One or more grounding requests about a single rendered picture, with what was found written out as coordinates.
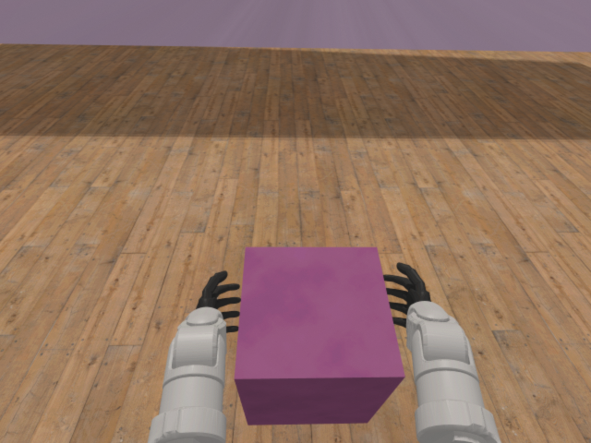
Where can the robot right hand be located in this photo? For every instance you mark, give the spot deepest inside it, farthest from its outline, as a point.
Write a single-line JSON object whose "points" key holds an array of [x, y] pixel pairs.
{"points": [[416, 291]]}

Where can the left robot forearm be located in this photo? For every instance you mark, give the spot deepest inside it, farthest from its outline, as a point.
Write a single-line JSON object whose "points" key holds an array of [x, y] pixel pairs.
{"points": [[191, 409]]}

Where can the right robot forearm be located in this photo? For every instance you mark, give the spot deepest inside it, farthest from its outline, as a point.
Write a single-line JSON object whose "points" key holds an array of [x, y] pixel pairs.
{"points": [[450, 404]]}

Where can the robot left hand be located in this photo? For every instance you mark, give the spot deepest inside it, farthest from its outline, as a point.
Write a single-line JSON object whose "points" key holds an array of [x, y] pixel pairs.
{"points": [[212, 291]]}

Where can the carton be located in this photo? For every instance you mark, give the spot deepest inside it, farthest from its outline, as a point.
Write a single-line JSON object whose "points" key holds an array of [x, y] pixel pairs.
{"points": [[316, 342]]}

